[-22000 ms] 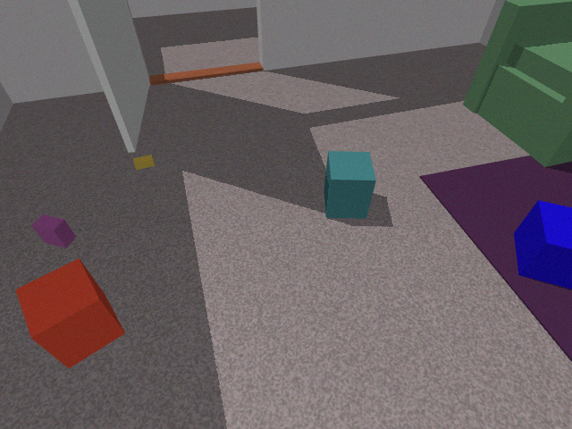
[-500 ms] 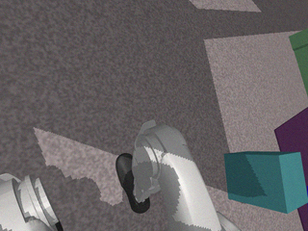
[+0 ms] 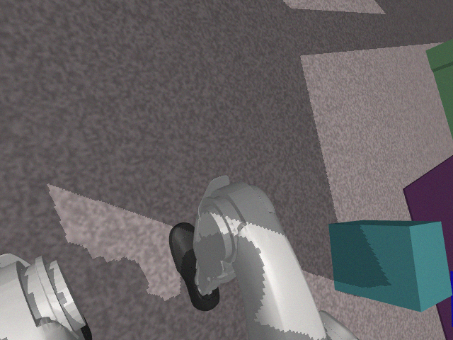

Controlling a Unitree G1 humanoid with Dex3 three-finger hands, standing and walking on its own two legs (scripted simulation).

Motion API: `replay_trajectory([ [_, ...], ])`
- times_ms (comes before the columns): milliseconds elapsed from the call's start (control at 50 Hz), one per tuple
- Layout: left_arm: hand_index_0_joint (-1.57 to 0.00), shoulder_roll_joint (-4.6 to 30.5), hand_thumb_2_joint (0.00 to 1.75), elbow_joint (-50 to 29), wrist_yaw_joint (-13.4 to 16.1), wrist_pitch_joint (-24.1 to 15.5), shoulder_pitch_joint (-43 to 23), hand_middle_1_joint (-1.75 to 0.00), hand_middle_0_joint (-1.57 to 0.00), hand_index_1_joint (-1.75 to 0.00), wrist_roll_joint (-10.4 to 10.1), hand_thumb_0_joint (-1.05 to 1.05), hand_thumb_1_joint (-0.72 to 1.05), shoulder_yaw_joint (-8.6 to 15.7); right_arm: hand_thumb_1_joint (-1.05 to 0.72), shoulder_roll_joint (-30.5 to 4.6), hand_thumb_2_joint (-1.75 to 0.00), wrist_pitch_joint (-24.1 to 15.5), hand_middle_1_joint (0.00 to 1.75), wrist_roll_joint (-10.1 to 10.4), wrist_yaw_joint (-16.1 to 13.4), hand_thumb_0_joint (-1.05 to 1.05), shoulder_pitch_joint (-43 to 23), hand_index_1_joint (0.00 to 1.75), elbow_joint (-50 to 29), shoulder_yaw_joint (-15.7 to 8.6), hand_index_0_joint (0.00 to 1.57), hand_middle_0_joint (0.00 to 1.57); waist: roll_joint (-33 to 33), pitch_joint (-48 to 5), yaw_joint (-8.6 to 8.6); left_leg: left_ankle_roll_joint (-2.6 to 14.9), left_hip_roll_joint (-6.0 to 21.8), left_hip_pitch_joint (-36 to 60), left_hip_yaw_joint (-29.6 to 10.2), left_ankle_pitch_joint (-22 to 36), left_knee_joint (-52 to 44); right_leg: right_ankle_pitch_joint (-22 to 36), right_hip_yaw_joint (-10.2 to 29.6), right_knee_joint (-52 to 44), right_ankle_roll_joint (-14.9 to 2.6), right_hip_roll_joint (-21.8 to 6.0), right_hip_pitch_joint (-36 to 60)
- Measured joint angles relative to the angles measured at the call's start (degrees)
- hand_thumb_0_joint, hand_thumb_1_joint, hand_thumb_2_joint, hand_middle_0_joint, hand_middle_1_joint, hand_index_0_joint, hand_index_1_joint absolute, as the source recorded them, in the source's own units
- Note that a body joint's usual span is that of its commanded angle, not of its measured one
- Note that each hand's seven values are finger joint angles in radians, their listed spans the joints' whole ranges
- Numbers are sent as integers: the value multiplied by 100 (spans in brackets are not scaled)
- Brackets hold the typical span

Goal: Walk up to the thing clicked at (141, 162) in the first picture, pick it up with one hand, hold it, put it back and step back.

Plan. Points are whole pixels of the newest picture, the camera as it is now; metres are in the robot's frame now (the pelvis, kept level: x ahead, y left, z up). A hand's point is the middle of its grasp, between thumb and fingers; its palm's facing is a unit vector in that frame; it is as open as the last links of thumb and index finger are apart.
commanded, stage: close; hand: left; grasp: from above
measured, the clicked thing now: out of the picture +0.47 +0.35 -0.28
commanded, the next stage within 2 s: settle in 1.48 s
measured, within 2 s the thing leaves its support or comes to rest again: leaves its support in 1.86 s
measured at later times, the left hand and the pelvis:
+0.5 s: hand out of the picture +0.46 +0.34 -0.26, palm faces -0.43 -0.17 -0.88, open 12.2 cm; pelvis +0.00 +0.00 +0.00, yaw +0 degrees
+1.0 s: hand out of the picture +0.46 +0.34 -0.26, palm faces -0.41 -0.17 -0.90, open 9.9 cm; pelvis +0.00 +0.00 +0.00, yaw +0 degrees
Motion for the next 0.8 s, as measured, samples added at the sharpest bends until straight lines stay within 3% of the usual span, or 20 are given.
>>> replay_trajectory([
  [260, -22, -26, 83, 89, 135, 57, -57, -92, -20, -90, 7, 0, -29, -14, -90, 43, -89, -41, 30, -18, 23, 0, -76, 30, 0, 55, 21, 20, -18, 19, -47, 3, 2, 16, -10, -13, 7, -6, -9, -4, -1, 4, 21],
  [520, -31, 105, 73, -10, -29, 120, -48, -84, -29, -81, -103, 0, -17, 106, -89, 0, -89, -30, 30, 17, -5, 0, -37, 30, -6, 72, 21, 21, -1, 91, -52, 11, 14, -14, -4, 16, -5, 30, -4, -20, 14, 17, -15],
  [680, -38, 59, 66, -36, -103, 11, 28, -79, -35, -76, -138, 0, -8, -35, -89, 22, -89, 64, 30, 8, -63, 0, -22, 30, 18, 84, 21, 21, -14, 60, 4, 14, 18, 10, -28, 1, -6, 28, -28, -44, 6, 25, 20],
  [800, -44, 16, 61, -4, 33, -89, 42, -75, -41, -71, -35, 0, -1, -88, -89, 43, -89, 67, 30, -17, -64, 0, -69, 30, 11, 142, 21, 21, -49, 22, 10, 8, 10, 34, -46, -7, 0, 20, -44, -48, -6, 22, 54],
])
